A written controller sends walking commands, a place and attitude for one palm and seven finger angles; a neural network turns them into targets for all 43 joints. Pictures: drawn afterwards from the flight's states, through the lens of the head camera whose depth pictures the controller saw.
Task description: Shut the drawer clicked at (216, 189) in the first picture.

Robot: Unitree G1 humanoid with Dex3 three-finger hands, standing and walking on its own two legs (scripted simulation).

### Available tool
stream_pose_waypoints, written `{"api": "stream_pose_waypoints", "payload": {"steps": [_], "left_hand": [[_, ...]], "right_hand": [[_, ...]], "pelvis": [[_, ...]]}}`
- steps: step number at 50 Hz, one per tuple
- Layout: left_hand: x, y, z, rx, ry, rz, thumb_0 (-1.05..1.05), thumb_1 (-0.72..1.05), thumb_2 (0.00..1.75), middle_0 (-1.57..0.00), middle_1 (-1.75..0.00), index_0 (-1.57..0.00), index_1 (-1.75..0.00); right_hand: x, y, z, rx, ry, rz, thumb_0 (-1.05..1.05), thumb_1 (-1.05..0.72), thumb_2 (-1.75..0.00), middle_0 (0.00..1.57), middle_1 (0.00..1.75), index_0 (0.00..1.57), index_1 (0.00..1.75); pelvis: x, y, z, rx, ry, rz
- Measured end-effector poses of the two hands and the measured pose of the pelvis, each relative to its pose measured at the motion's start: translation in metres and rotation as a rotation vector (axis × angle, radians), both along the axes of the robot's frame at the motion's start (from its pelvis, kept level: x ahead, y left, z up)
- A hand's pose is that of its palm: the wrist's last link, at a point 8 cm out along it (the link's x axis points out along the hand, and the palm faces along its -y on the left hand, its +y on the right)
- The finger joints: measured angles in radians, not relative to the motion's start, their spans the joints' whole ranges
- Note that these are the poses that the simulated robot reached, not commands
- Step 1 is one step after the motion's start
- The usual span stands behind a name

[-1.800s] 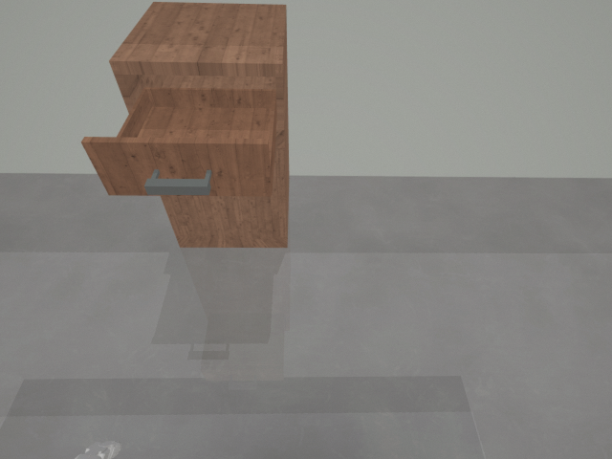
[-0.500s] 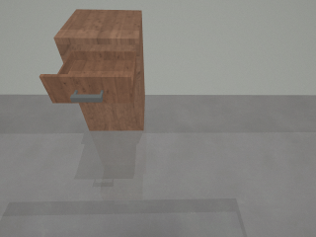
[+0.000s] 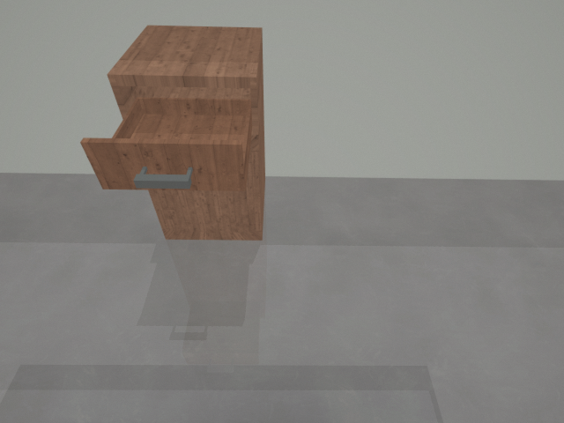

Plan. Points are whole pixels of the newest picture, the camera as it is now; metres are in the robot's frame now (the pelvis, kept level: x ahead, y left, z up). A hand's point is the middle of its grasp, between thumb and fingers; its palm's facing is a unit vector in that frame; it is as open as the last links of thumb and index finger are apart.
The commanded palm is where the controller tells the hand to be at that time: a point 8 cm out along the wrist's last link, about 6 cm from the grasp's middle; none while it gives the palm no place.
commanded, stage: take the last steps up to it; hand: left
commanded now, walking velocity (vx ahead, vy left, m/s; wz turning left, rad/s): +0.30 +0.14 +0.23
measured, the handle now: (165, 175) +0.71 +0.36 -0.11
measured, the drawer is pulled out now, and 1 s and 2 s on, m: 0.30 0.30 0.30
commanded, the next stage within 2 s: come to a stop and stand still in 1.16 s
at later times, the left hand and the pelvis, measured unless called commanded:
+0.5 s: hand out of the picture +0.11 +0.31 -0.18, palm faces +0.11 -0.98 -0.16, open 7.4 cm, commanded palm none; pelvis +0.11 +0.13 +0.00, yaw +3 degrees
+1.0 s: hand (146, 307) +0.38 +0.31 -0.19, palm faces +0.13 -0.99 -0.11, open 7.3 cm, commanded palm none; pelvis +0.30 +0.15 -0.02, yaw +4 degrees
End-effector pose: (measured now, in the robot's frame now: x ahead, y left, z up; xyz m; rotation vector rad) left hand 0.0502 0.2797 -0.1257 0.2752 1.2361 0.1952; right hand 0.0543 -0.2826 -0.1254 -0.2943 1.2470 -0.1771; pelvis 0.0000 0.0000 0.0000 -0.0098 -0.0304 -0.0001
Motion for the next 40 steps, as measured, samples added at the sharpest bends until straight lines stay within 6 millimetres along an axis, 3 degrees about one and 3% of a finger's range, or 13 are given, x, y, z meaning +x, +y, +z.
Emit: {"api": "stream_pose_waypoints", "payload": {"steps": [7, 12, 15, 18, 28, 34, 40], "left_hand": [[-0.042, 0.001, -0.019, -0.089, 0.074, 0.11, 0.01, 0.9, 0.9, -0.2, -0.3, -0.2, -0.3], [-0.069, 0.024, -0.041, -0.138, 0.198, 0.172, 0.01, 0.9, 0.9, -0.2, -0.3, -0.21, -0.3], [-0.065, 0.042, -0.046, -0.148, 0.26, 0.177, 0.01, 0.91, 0.9, -0.2, -0.3, -0.2, -0.3], [-0.039, 0.057, -0.039, -0.152, 0.239, 0.161, 0.01, 0.91, 0.9, -0.2, -0.3, -0.2, -0.3], [0.081, 0.084, -0.027, -0.169, 0.054, 0.132, 0.01, 0.91, 0.9, -0.19, -0.3, -0.2, -0.3], [0.147, 0.096, -0.026, -0.169, -0.002, 0.115, 0.01, 0.93, 0.9, -0.2, -0.3, -0.2, -0.3], [0.218, 0.094, -0.029, -0.192, -0.049, 0.08, 0.01, 0.92, 0.9, -0.19, -0.3, -0.2, -0.3]], "right_hand": [[-0.006, 0.043, -0.003, 0.034, 0.096, 0.009, 0.01, -0.91, -0.9, 0.2, 0.3, 0.2, 0.3], [0.011, 0.088, -0.011, 0.036, 0.081, 0.012, 0.01, -0.91, -0.9, 0.2, 0.3, 0.2, 0.3], [0.013, 0.117, -0.015, 0.041, 0.074, -0.018, 0.01, -0.91, -0.9, 0.2, 0.3, 0.2, 0.3], [0.006, 0.147, -0.012, 0.067, 0.107, -0.052, 0.01, -0.91, -0.9, 0.2, 0.3, 0.2, 0.3], [0.001, 0.231, -0.013, 0.164, 0.217, -0.128, 0.01, -0.91, -0.9, 0.2, 0.3, 0.2, 0.3], [0.011, 0.257, -0.015, 0.181, 0.261, -0.165, 0.01, -0.91, -0.9, 0.2, 0.3, 0.2, 0.3], [0.027, 0.267, -0.013, 0.169, 0.328, -0.192, 0.01, -0.91, -0.9, 0.2, 0.3, 0.2, 0.3]], "pelvis": [[0.025, 0.028, -0.001, -0.007, 0.004, 0.041], [0.048, 0.066, -0.015, -0.017, -0.006, 0.071], [0.06, 0.087, -0.018, -0.009, -0.008, 0.054], [0.074, 0.103, -0.01, -0.009, -0.002, 0.051], [0.126, 0.141, -0.001, 0.003, -0.005, 0.056], [0.163, 0.153, -0.003, -0.006, -0.012, 0.061], [0.205, 0.159, -0.008, -0.021, -0.009, 0.063]]}}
